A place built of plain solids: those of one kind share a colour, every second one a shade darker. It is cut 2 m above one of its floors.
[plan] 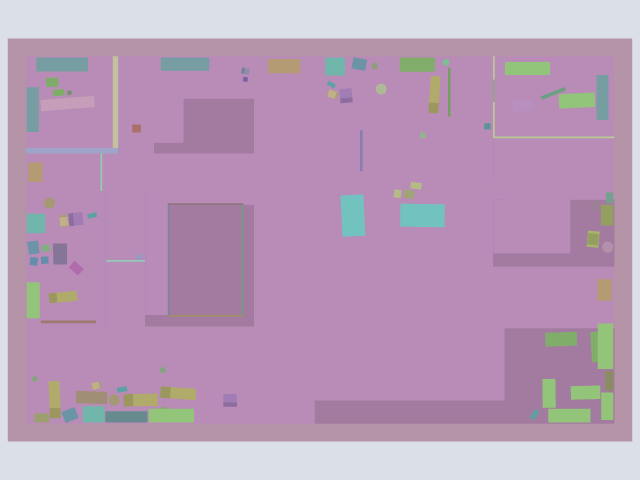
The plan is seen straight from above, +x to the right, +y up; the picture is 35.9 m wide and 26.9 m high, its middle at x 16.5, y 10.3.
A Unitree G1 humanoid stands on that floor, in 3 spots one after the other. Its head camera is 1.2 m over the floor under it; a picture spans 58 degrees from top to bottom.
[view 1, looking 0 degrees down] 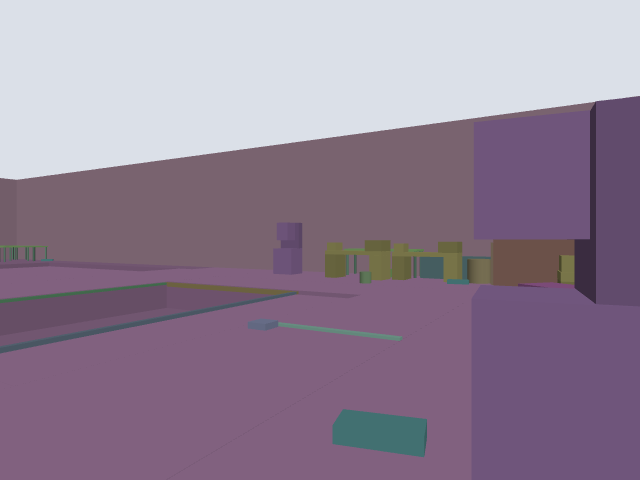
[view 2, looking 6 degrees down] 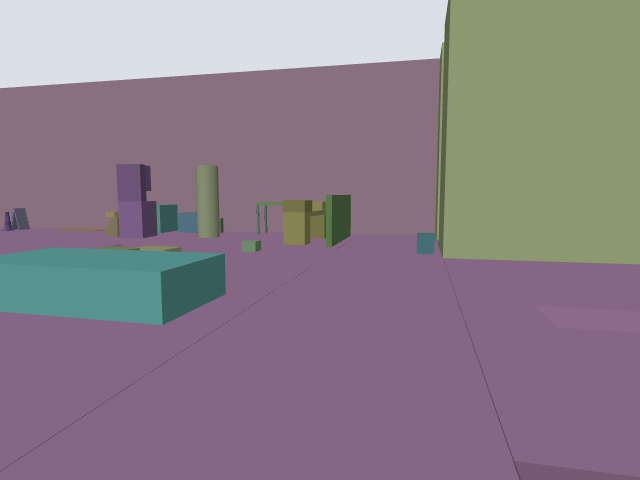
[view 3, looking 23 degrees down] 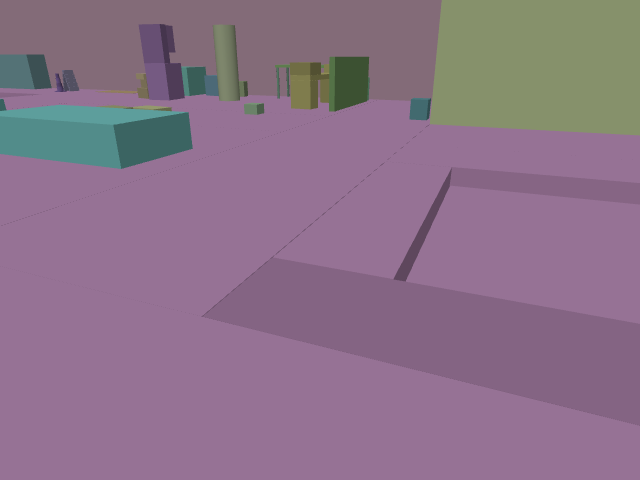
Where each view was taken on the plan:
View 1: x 2.75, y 14.10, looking -60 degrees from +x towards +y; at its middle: wall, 16.28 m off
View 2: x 25.76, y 7.55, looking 103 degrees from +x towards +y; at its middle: floor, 11.48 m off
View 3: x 27.44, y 7.31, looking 112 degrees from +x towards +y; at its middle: floor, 3.08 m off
